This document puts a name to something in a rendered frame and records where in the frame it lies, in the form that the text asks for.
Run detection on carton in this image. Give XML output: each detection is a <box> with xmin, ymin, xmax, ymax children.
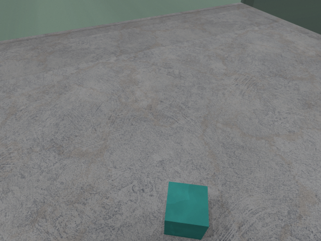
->
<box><xmin>164</xmin><ymin>182</ymin><xmax>209</xmax><ymax>240</ymax></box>

